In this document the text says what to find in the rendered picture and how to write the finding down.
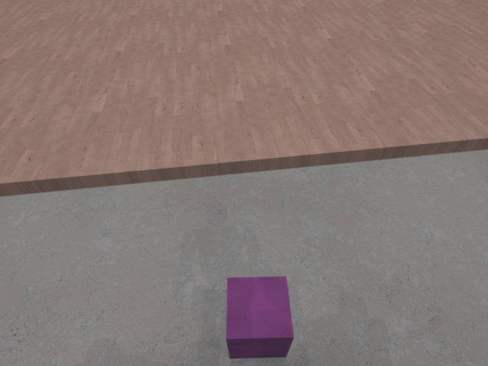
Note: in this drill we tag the carton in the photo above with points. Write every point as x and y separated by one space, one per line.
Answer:
258 317

